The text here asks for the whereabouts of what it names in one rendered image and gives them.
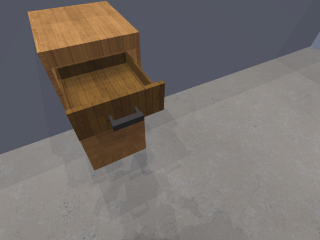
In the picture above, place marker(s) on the drawer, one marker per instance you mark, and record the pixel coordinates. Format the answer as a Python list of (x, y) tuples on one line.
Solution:
[(110, 85)]

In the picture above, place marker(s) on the cabinet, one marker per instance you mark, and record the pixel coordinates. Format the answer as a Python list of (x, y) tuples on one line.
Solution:
[(72, 34)]

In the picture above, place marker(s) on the handle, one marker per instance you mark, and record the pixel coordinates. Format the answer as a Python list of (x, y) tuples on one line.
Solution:
[(127, 120)]

